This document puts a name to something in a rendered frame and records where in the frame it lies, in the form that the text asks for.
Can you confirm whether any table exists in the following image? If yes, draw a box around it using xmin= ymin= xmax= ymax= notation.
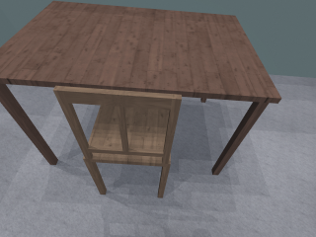
xmin=0 ymin=0 xmax=282 ymax=176

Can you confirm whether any chair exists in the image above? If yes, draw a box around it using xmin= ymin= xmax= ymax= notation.
xmin=53 ymin=86 xmax=182 ymax=198

